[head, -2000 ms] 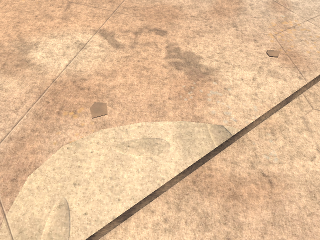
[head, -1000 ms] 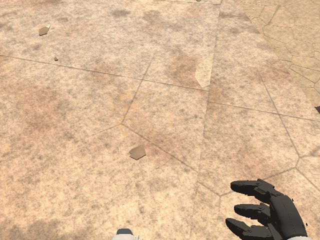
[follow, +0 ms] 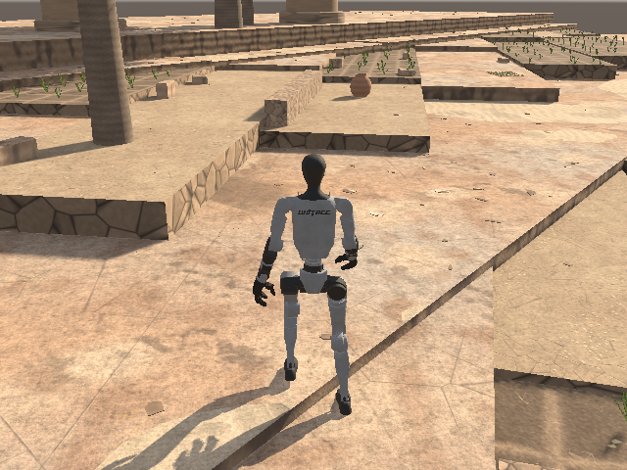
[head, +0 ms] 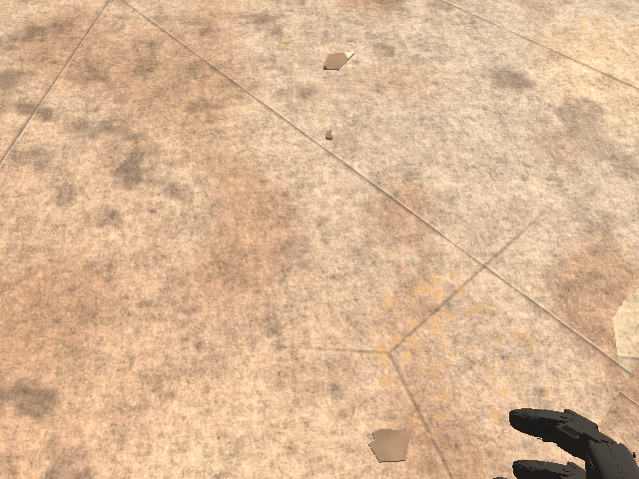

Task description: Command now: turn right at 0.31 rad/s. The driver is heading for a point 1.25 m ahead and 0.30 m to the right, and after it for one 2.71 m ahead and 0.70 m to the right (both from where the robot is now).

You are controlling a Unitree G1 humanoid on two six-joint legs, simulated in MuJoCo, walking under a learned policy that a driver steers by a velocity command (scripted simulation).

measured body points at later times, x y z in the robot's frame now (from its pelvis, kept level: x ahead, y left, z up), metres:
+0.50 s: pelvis -0.01 +0.00 +0.04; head +0.00 -0.04 +0.49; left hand +0.25 +0.19 -0.04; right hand +0.03 -0.32 -0.07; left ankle +0.06 +0.12 -0.66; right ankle -0.01 -0.09 -0.68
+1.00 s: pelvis -0.07 -0.03 +0.00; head -0.09 +0.00 +0.45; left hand +0.26 +0.00 -0.04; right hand -0.30 -0.19 -0.12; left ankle -0.14 +0.04 -0.67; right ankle -0.07 -0.11 -0.69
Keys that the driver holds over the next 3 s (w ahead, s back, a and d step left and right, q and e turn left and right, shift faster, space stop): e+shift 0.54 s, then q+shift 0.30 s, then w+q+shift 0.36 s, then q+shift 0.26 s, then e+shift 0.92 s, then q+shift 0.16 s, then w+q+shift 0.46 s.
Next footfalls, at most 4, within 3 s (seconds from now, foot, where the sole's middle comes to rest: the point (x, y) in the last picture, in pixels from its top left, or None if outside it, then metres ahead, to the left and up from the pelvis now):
0.04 left None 0.10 0.13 -0.70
0.42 right None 0.04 -0.11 -0.72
0.90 left None -0.10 0.03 -0.70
1.26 right None -0.09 -0.20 -0.78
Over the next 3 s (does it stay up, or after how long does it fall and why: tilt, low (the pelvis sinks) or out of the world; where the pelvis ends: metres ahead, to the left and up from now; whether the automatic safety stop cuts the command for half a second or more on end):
stays up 0.29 -0.02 0.07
